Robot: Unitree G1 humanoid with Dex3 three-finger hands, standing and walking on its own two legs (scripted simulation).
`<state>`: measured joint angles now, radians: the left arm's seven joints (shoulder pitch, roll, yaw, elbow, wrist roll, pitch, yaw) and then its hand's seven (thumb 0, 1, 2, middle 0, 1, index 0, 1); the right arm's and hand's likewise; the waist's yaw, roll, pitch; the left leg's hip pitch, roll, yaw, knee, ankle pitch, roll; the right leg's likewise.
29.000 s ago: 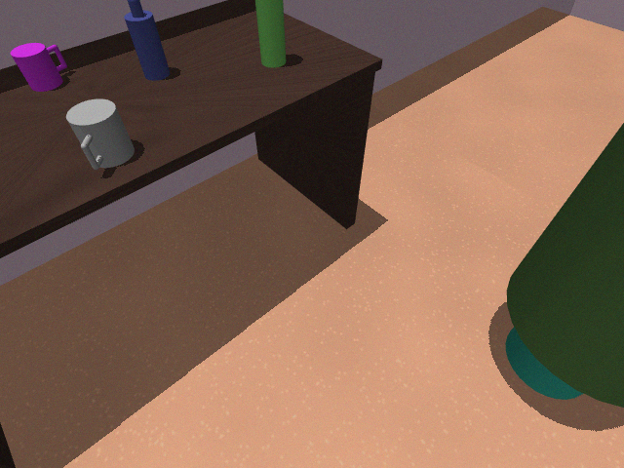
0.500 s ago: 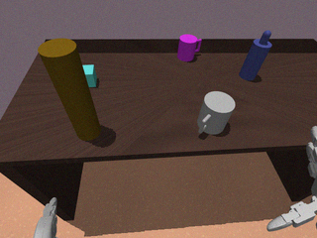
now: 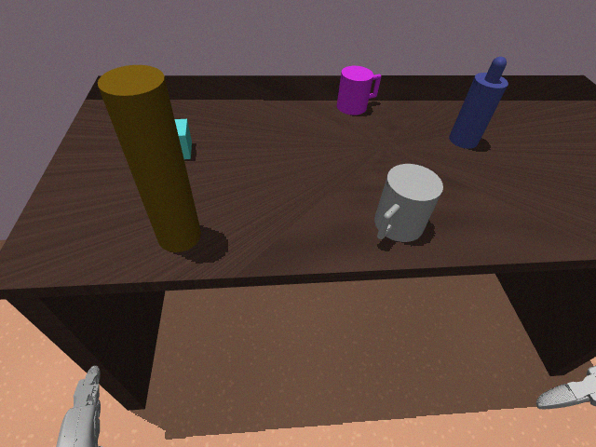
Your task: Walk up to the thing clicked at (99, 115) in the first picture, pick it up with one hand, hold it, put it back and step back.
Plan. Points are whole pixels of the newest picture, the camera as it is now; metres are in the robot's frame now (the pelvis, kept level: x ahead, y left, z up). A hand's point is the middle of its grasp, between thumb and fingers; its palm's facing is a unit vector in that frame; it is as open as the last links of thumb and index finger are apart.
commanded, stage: home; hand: right
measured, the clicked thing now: (401, 208) +0.47 -0.20 +0.03
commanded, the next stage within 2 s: none
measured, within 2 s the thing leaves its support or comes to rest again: neither
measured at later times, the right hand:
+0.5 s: hand (454, 400) +0.18 -0.21 -0.04, palm faces +0.15 +0.96 -0.24, open 17.5 cm
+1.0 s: hand (419, 395) +0.20 -0.19 -0.09, palm faces +0.08 +0.97 -0.24, open 17.6 cm
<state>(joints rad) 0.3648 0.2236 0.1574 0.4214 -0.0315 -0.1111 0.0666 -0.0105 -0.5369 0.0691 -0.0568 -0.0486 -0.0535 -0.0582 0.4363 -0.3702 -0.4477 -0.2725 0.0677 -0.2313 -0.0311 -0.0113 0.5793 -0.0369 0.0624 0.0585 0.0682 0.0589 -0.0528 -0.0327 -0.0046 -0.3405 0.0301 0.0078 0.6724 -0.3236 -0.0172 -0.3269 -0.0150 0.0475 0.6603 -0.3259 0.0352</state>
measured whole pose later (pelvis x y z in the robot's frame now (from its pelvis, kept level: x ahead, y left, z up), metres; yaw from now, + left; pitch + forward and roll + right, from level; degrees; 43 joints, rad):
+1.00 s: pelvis +0.02 -0.01 -0.01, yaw +1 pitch +5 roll +1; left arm 0.25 0.20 0.01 0.59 -0.01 -0.08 0.06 0.01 0.89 0.90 -0.20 -0.29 -0.20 -0.30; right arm 0.36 -0.17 -0.01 0.30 0.01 -0.02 -0.10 -0.01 0.57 -0.03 0.05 0.05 0.05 0.05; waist 0.01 -0.01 -0.03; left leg -0.46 0.01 -0.01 0.77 -0.39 -0.03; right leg -0.46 -0.03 0.03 0.81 -0.43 0.02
